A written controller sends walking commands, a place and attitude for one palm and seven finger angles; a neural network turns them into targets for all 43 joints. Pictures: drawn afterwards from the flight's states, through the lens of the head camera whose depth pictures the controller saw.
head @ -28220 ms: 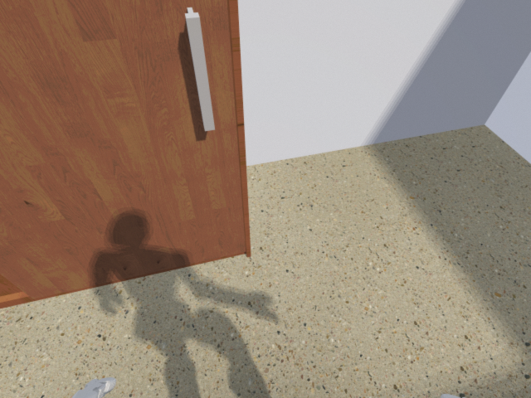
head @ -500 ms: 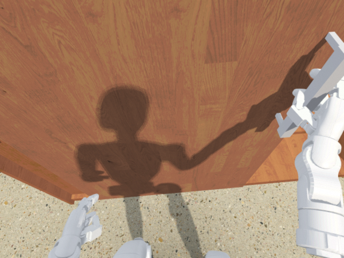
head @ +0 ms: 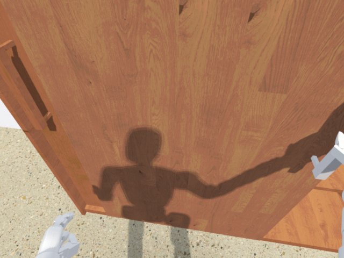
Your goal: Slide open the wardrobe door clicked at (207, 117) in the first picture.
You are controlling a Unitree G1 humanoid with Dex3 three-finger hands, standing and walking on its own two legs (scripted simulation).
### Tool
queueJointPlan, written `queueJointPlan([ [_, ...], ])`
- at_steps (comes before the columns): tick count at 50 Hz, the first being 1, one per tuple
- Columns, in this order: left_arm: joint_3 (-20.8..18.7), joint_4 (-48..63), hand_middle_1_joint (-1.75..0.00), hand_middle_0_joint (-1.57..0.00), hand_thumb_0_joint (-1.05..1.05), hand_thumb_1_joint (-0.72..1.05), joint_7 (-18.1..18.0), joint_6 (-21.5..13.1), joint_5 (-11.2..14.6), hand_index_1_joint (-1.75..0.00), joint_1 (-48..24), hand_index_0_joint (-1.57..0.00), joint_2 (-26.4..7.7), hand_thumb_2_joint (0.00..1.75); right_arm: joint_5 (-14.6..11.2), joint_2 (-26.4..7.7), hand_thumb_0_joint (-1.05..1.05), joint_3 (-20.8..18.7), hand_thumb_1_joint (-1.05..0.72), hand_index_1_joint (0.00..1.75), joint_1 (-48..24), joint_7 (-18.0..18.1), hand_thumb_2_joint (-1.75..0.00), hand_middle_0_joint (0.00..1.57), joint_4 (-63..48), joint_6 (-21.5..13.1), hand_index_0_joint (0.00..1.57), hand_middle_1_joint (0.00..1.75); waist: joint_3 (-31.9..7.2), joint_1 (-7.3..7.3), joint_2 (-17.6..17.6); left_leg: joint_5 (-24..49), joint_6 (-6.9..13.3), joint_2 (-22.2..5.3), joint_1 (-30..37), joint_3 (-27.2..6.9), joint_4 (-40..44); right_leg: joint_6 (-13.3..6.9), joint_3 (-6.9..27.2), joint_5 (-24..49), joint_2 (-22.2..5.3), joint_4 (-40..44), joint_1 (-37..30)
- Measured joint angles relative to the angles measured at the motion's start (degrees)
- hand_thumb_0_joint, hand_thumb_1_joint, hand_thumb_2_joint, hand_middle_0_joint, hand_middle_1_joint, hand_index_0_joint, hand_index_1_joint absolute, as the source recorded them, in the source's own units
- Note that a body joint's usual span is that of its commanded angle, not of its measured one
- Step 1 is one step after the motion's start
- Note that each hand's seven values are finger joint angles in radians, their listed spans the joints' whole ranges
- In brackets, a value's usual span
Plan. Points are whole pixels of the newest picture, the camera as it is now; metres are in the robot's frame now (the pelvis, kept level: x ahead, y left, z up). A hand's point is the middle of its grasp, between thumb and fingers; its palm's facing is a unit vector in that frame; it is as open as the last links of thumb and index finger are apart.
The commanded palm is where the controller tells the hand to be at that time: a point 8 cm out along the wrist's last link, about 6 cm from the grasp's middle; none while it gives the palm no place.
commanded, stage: stop walking and hold the door there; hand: right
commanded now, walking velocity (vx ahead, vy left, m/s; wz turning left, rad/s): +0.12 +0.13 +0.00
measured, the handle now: out of the picture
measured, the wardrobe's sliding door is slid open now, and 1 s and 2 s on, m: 0.67 0.67 0.67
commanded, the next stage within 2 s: none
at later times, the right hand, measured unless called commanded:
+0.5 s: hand (341, 146) +0.35 -0.32 +0.14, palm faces +0.55 +0.81 -0.22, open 6.5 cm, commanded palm +0.30 -0.34 +0.12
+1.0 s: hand out of the picture +0.34 -0.33 +0.14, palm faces +0.42 +0.87 -0.26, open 6.6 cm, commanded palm +0.31 -0.36 +0.12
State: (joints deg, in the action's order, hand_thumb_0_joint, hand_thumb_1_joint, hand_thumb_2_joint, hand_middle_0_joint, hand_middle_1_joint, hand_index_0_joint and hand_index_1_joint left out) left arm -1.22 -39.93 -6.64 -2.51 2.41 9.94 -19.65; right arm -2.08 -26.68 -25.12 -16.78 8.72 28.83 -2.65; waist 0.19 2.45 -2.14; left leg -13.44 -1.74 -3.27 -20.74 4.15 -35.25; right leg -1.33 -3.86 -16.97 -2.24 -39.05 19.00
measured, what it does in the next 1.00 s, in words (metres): steps on the spot: left foot, then right foot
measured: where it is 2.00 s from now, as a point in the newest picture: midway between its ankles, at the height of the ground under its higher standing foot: outside the picture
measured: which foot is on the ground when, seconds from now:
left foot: down 0.00-0.00, up 0.02-0.22, down 0.24-0.94, up 0.96-1.00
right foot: down 0.00-0.78, up 0.80-0.92, down 0.94-1.00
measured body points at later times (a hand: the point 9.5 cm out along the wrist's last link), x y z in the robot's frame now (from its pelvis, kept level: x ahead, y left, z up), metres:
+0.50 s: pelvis -0.02 +0.00 +0.02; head -0.07 +0.00 +0.47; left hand +0.05 +0.28 -0.09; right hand +0.31 -0.36 +0.16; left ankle +0.00 +0.12 -0.72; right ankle +0.04 -0.09 -0.72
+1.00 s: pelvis -0.05 -0.07 +0.00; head -0.03 -0.04 +0.45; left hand +0.11 +0.22 -0.10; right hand +0.32 -0.38 +0.15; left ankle -0.02 +0.10 -0.70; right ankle +0.00 -0.19 -0.72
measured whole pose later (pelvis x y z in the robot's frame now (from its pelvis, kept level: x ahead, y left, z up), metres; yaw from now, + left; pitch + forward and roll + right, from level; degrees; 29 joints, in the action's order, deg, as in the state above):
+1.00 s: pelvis -0.05 -0.07 +0.00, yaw +0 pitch -1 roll -1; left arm -1.8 -39.3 -6.8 0.1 3.1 9.0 -18.2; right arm -2.9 -23.8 -15.3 -27.3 7.9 36.1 -4.1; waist 2.6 0.7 -1.8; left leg -26.8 -3.2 -8.5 -23.3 1.5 -46.8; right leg -0.4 -3.2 -14.4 -0.3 -36.4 19.7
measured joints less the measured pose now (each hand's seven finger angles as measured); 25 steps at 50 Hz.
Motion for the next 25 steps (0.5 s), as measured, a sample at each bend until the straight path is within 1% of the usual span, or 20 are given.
queueJointPlan([
  [1, -0.17, -0.29, -0.30, -0.20, 0.01, 0.91, -0.08, 0.29, -0.09, -0.30, 0.98, -0.20, 0.28, 0.90, -0.03, -0.13, -0.06, 0.69, -0.60, 1.32, 0.13, 0.58, -0.77, 0.37, 0.35, 0.06, 0.24, 1.30, -0.37, -0.43, 0.54, -4.26, 0.56, 0.41, -0.48, -0.97, -1.93, -0.81, -0.80, 0.04, -0.09, 0.19, -0.51],
  [2, -0.18, -0.58, -0.30, -0.20, 0.02, 0.91, -0.06, 0.36, -0.14, -0.30, 2.14, -0.20, 0.74, 0.90, -0.09, -0.15, -0.06, 1.21, -0.61, 1.31, 0.51, 1.15, -0.77, 0.36, 0.96, 0.01, 0.23, 1.31, -1.03, -0.77, 0.88, -7.50, 1.13, 1.08, -1.04, -1.96, -4.62, -1.21, -1.61, 0.05, -0.27, 1.31, -1.33],
  [4, 0.10, -1.07, -0.30, -0.20, 0.02, 0.91, 0.00, 0.09, -0.30, -0.30, 4.80, -0.20, 1.66, 0.90, -0.09, 0.21, -0.05, 1.81, -0.62, 1.31, 1.15, 1.80, -0.77, 0.33, 2.55, 0.18, 0.23, 1.30, -2.55, -0.68, 0.64, -9.67, 1.67, 2.26, -0.99, -2.48, -8.64, -1.35, -2.19, 1.17, -0.60, 4.99, -3.10],
  [5, 0.35, -1.33, -0.30, -0.20, 0.02, 0.91, 0.03, -0.14, -0.37, -0.30, 6.11, -0.20, 2.12, 0.90, -0.07, 0.38, -0.05, 2.01, -0.63, 1.31, 1.37, 1.85, -0.76, 0.32, 3.25, 0.48, 0.23, 1.30, -3.20, -0.52, 0.30, -9.64, 1.56, 2.64, -0.19, -2.27, -8.81, -1.27, -2.18, 2.21, -0.73, 7.01, -3.90],
  [7, 1.01, -1.90, -0.30, -0.20, 0.02, 0.91, 0.23, -0.55, -0.44, -0.30, 8.25, -0.20, 3.09, 0.90, -0.04, 0.20, -0.04, 2.41, -0.64, 1.32, 1.74, 1.54, -0.76, 0.30, 4.56, 0.80, 0.23, 1.30, -4.19, -0.44, -0.14, -9.40, 1.15, 2.99, 2.41, -1.59, -5.31, -1.18, -2.39, 4.21, -0.89, 10.50, -5.18],
  [9, 1.79, -2.31, -0.30, -0.20, 0.02, 0.90, 0.62, -0.86, -0.39, -0.30, 9.65, -0.20, 4.09, 0.90, -0.36, -0.53, -0.04, 2.78, -0.64, 1.33, 1.83, 1.28, -0.77, 0.29, 5.58, 1.02, 0.24, 1.30, -4.72, -0.76, -0.07, -8.02, 0.99, 3.00, 5.60, -0.97, 1.08, -1.11, -3.12, 5.37, -0.89, 12.47, -5.76],
  [12, 2.94, -2.63, -0.30, -0.20, 0.02, 0.90, 1.26, -1.04, -0.61, -0.30, 9.97, -0.20, 5.34, 0.90, -1.07, -2.31, -0.04, 2.17, -0.64, 1.34, 1.53, 0.64, -0.77, 0.30, 7.25, 0.72, 0.24, 1.30, -4.96, -1.17, 1.14, -2.22, 1.40, 2.13, 9.22, -1.38, 9.32, -0.93, -5.08, 5.55, -0.13, 12.30, -5.00],
  [13, 3.10, -2.85, -0.30, -0.20, 0.02, 0.90, 1.41, -1.00, -0.75, -0.30, 9.49, -0.20, 5.48, 0.90, -1.30, -2.57, -0.04, 1.56, -0.64, 1.34, 1.20, 0.62, -0.77, 0.30, 8.06, 0.64, 0.25, 1.29, -4.65, -1.11, 0.96, 1.03, 1.37, 2.16, 9.00, -1.74, 9.98, -0.88, -5.53, 5.42, -0.25, 11.85, -4.69],
  [14, 3.14, -3.05, -0.30, -0.20, 0.02, 0.90, 1.47, -0.94, -0.91, -0.30, 9.03, -0.20, 5.50, 0.89, -1.48, -2.61, -0.04, 0.92, -0.64, 1.34, 0.76, 0.64, -0.77, 0.29, 9.01, 0.66, 0.25, 1.29, -4.29, -0.77, 0.50, 2.15, 1.32, 2.31, 8.76, -1.81, 9.75, -0.81, -5.60, 5.43, -0.45, 11.60, -4.56],
  [16, 3.09, -3.31, -0.30, -0.20, 0.02, 0.90, 1.41, -0.88, -0.90, -0.30, 8.40, -0.20, 5.43, 0.89, -1.60, -2.70, -0.04, -0.17, -0.65, 1.34, -0.26, 0.50, -0.77, 0.29, 11.16, 0.80, 0.25, 1.27, -4.11, -0.04, -0.14, 2.04, 1.30, 2.41, 8.46, -1.67, 9.41, -0.72, -5.48, 5.85, -0.55, 11.82, -4.43],
  [17, 2.99, -3.31, -0.30, -0.20, 0.02, 0.90, 1.32, -0.81, -0.71, -0.30, 8.27, -0.20, 5.37, 0.89, -1.55, -2.81, -0.03, -0.47, -0.65, 1.33, -0.86, 0.45, -0.77, 0.28, 12.21, 0.94, 0.26, 1.26, -4.27, 0.08, -0.27, 1.86, 1.33, 2.46, 8.26, -1.65, 9.33, -0.68, -5.47, 6.09, -0.59, 11.92, -4.30],
  [22, 2.40, -3.12, -0.30, -0.20, 0.02, 0.90, 0.81, -0.60, -0.10, -0.30, 8.19, -0.20, 4.08, 0.89, -1.24, -3.41, -0.03, 0.31, -0.66, 1.33, -3.77, 0.84, -0.76, 0.27, 16.83, 0.90, 0.26, 1.25, -5.55, -0.29, -0.16, 1.86, 1.58, 2.70, 7.49, -1.68, 9.10, -0.61, -5.50, 6.42, -0.85, 11.82, -3.61],
  [25, 1.84, -3.00, -0.30, -0.20, 0.02, 0.90, 0.54, -0.58, 0.02, -0.30, 8.26, -0.20, 2.71, 0.89, -1.02, -3.38, -0.03, 1.02, -0.66, 1.33, -4.64, 0.84, -0.76, 0.27, 18.77, -0.10, 0.26, 1.25, -6.28, -0.66, -0.18, 1.85, 1.57, 2.54, 7.06, -1.68, 9.08, -0.71, -5.51, 6.55, -0.67, 12.06, -3.28],
])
